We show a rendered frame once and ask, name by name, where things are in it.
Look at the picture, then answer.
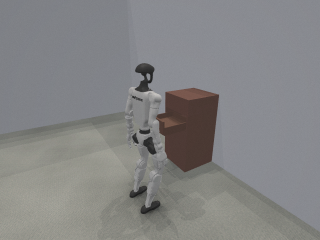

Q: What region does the cabinet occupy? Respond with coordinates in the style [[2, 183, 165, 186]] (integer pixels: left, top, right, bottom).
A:
[[165, 88, 219, 172]]

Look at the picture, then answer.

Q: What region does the robot right hand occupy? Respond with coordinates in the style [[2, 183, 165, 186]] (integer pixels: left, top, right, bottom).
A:
[[156, 150, 168, 170]]

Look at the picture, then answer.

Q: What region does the drawer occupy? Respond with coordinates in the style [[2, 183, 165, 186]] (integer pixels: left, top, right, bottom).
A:
[[156, 111, 187, 136]]

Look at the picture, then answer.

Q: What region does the robot left upper arm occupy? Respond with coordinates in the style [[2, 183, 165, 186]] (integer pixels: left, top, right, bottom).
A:
[[125, 87, 136, 117]]

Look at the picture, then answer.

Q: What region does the robot right thigh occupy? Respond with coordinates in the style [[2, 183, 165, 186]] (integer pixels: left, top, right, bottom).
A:
[[146, 138, 164, 181]]

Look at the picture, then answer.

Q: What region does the robot left hand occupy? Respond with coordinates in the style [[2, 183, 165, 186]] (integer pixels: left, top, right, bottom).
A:
[[126, 133, 137, 149]]

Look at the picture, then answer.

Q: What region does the robot right forearm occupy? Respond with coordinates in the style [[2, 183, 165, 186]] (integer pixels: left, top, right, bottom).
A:
[[150, 120, 163, 152]]

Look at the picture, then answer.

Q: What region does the robot left forearm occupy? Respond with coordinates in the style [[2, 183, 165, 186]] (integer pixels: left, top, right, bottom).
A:
[[124, 113, 134, 134]]

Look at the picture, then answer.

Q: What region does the humanoid robot head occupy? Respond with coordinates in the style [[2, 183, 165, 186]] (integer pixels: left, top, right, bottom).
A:
[[135, 63, 155, 92]]

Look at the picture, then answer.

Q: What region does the robot right upper arm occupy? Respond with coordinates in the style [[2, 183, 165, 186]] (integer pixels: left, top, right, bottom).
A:
[[148, 91, 162, 128]]

